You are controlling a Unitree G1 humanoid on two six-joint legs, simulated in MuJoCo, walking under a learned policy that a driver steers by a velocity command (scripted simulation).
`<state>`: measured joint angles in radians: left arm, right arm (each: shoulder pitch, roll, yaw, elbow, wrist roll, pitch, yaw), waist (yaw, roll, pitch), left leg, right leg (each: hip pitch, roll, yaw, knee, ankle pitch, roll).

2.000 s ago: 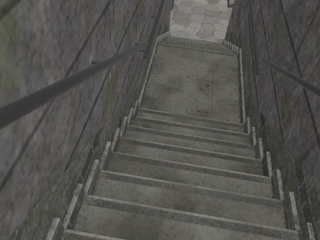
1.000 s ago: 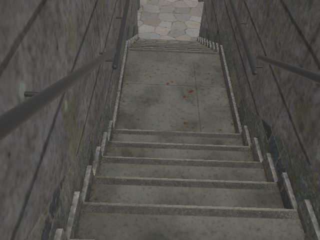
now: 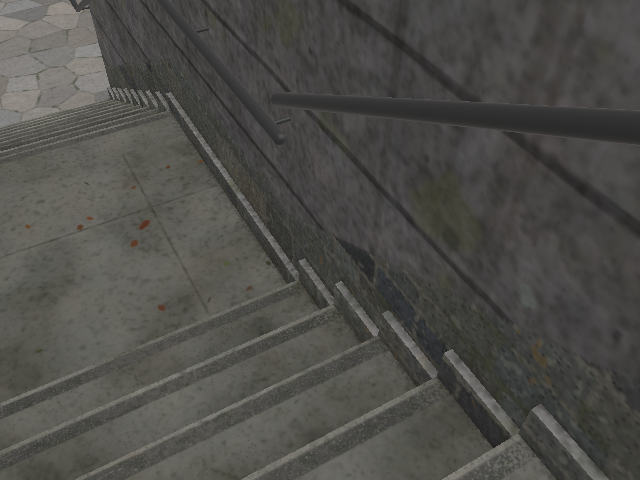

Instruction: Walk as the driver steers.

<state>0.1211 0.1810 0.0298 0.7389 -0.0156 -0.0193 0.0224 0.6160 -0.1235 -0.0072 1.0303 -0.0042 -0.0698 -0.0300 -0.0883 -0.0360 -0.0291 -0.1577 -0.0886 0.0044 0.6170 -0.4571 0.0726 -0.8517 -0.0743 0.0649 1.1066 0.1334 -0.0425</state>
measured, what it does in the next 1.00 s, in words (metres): goes down, turning left: right foot 0.15 m lower, then left foot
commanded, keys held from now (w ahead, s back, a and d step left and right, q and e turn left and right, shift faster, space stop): no key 0.32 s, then q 0.64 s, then w+q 0.04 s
